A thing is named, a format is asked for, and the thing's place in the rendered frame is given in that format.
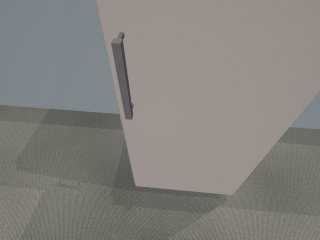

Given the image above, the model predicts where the handle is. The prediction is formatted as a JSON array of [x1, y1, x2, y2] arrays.
[[111, 32, 134, 120]]

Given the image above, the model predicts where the fridge door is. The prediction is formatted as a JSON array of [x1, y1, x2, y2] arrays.
[[96, 0, 320, 195]]

